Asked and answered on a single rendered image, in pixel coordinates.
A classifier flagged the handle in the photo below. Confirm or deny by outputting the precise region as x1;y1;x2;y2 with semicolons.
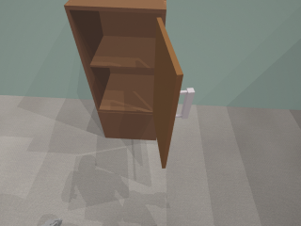
175;88;195;120

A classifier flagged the cupboard door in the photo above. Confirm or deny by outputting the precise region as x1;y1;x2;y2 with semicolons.
152;17;183;169

